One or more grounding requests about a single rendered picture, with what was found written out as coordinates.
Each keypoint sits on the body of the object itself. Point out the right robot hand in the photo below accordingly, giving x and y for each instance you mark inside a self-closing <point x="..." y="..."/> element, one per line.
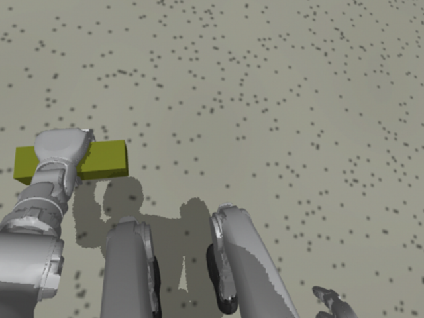
<point x="333" y="302"/>

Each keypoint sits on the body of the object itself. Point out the left robot arm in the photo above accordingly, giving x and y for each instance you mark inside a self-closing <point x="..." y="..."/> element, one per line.
<point x="31" y="258"/>

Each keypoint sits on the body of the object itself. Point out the carton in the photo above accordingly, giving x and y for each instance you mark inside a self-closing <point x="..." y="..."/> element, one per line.
<point x="107" y="159"/>

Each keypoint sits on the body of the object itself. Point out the right robot foot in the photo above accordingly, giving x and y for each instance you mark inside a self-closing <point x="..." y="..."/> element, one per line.
<point x="227" y="307"/>

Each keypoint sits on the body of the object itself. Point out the left robot hand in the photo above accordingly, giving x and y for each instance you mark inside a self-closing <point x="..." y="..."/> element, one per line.
<point x="67" y="144"/>

